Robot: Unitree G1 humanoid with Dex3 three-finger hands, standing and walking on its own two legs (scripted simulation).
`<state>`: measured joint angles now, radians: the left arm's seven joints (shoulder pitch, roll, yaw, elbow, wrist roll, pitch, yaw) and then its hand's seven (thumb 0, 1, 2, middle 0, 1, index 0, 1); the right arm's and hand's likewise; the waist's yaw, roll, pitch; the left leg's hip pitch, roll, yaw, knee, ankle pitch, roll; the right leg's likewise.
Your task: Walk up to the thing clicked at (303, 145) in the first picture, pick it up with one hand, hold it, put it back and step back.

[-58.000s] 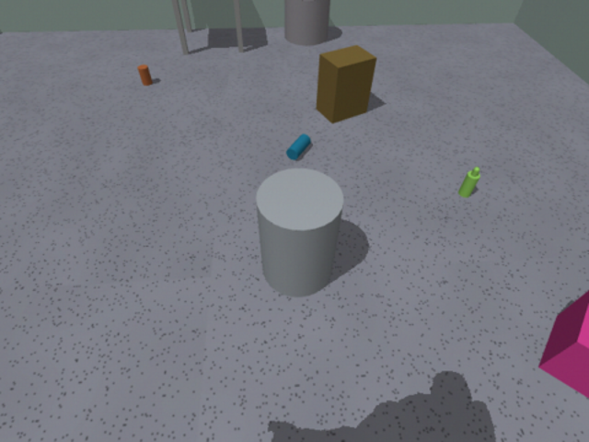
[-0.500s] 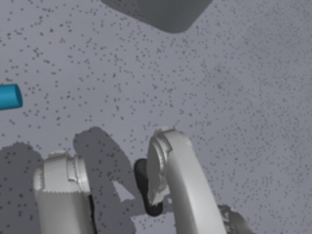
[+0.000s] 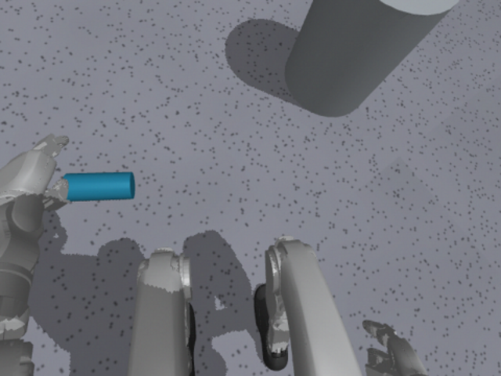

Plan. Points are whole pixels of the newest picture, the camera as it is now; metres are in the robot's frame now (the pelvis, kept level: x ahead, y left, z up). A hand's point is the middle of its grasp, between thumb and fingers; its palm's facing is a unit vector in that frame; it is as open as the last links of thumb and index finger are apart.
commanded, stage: home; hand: left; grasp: from above
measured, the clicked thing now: (100, 186) +0.50 +0.31 -0.41
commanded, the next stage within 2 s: none
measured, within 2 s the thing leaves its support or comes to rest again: neither
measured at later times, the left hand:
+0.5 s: hand (26, 277) +0.27 +0.22 +0.08, palm faces +0.07 -0.94 -0.32, open 7.4 cm
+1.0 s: hand out of the picture +0.22 +0.19 +0.23, palm faces +0.16 -0.97 -0.21, open 7.4 cm
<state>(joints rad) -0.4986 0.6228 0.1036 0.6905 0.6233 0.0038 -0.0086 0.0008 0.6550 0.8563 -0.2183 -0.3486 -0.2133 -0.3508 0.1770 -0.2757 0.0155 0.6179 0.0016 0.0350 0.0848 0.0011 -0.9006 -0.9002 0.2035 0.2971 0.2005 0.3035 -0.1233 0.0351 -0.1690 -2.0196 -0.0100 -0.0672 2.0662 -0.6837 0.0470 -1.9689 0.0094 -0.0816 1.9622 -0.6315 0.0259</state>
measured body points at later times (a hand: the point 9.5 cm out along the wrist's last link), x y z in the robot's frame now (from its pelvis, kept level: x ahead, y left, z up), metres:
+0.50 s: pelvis +0.03 -0.01 +0.18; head +0.14 +0.03 +0.62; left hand +0.26 +0.27 +0.11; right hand +0.24 -0.22 +0.10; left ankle +0.07 +0.10 -0.41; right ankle +0.10 -0.13 -0.41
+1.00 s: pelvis +0.09 +0.00 +0.28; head +0.10 +0.00 +0.73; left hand +0.21 +0.24 +0.25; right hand +0.27 -0.23 +0.22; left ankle +0.07 +0.10 -0.41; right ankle +0.10 -0.13 -0.41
